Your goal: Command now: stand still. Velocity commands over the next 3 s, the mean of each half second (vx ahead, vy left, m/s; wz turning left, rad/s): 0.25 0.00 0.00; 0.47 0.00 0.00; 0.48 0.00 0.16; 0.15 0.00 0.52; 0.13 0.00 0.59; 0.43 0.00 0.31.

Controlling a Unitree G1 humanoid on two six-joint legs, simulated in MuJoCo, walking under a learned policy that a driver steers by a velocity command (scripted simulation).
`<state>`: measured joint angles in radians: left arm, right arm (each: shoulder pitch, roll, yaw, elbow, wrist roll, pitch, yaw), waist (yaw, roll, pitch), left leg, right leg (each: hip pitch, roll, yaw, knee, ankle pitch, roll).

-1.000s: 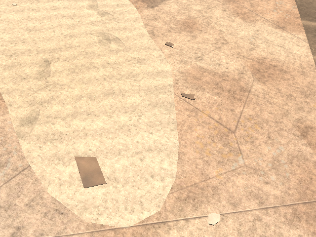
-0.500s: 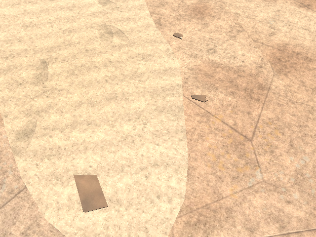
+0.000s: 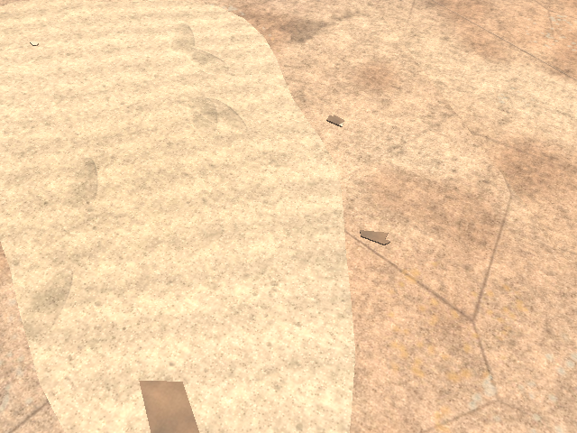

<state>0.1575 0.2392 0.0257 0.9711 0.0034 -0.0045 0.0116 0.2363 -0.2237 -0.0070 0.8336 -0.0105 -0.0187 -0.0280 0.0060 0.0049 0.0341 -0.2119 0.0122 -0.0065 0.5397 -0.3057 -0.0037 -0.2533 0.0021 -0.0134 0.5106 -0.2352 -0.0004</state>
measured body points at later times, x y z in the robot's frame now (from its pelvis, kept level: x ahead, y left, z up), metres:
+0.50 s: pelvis +0.12 -0.03 +0.01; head +0.13 -0.04 +0.46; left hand +0.08 +0.23 -0.13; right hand +0.26 -0.29 -0.11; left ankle +0.15 +0.12 -0.66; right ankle +0.05 -0.11 -0.73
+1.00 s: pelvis +0.39 +0.04 +0.01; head +0.41 +0.04 +0.46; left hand +0.51 +0.31 -0.12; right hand +0.43 -0.23 -0.12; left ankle +0.41 +0.12 -0.73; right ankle +0.45 -0.13 -0.66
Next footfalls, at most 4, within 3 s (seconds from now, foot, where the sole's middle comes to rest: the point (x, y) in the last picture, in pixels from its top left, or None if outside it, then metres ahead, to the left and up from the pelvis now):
0.76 left None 0.45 0.12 -0.77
1.30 right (354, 343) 0.74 -0.13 -0.77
1.78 left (261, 285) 0.91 0.11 -0.77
2.24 right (336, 266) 0.98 -0.10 -0.77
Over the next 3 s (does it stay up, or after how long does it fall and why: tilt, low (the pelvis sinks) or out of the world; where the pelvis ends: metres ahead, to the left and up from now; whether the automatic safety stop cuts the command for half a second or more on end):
stays up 0.97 0.20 0.01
